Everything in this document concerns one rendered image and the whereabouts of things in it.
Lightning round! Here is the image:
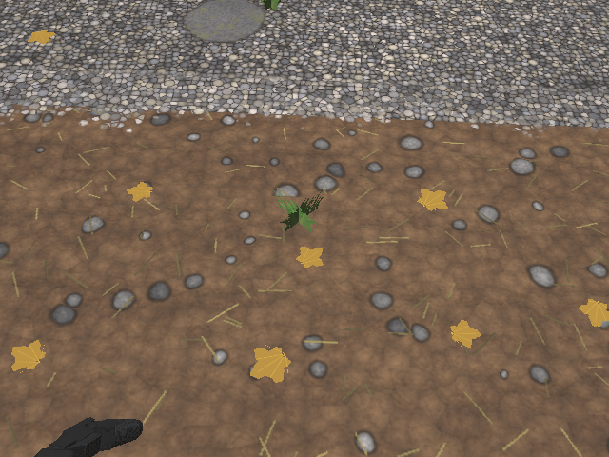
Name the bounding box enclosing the robot left hand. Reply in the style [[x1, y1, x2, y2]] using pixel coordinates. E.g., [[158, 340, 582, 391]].
[[34, 417, 143, 457]]

